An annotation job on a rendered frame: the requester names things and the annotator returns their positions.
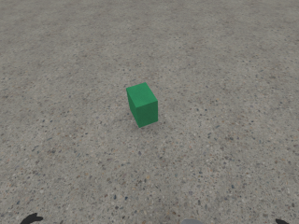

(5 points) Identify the left robot hand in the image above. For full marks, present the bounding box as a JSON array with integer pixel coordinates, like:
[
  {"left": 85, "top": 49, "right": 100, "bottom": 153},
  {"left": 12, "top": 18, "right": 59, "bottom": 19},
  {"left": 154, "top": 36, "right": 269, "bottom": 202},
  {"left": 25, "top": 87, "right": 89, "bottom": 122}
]
[{"left": 21, "top": 213, "right": 43, "bottom": 224}]

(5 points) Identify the carton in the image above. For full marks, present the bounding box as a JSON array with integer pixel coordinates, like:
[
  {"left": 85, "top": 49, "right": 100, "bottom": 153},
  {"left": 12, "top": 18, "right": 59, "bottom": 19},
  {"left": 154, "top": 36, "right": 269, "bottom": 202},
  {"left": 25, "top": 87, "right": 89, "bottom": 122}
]
[{"left": 126, "top": 82, "right": 158, "bottom": 128}]

